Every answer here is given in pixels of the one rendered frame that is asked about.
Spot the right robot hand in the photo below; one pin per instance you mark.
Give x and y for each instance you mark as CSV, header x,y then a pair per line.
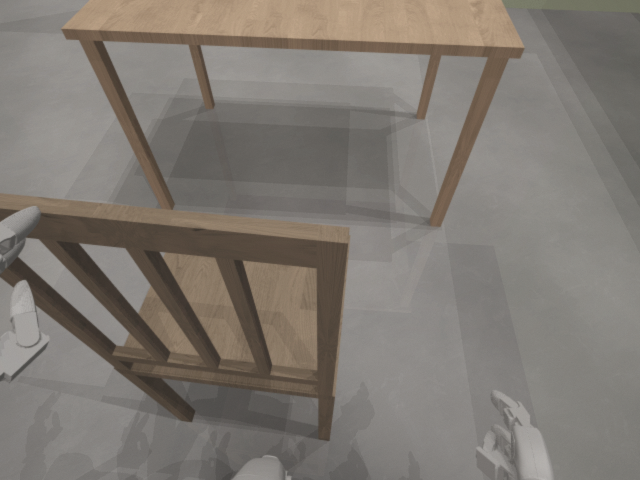
x,y
525,452

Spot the chair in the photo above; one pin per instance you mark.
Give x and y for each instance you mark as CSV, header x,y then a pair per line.
x,y
238,302

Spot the left robot hand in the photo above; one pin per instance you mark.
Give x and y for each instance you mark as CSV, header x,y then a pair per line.
x,y
20,347

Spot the robot left thigh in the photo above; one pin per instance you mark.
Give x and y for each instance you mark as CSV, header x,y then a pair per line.
x,y
262,469

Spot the table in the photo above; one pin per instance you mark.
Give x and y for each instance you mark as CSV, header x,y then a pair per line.
x,y
473,28

